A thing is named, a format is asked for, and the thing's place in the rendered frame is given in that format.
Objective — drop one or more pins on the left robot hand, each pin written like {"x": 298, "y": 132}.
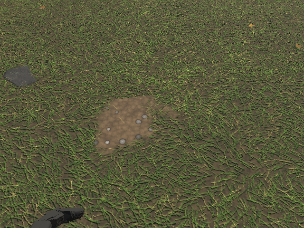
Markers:
{"x": 58, "y": 216}

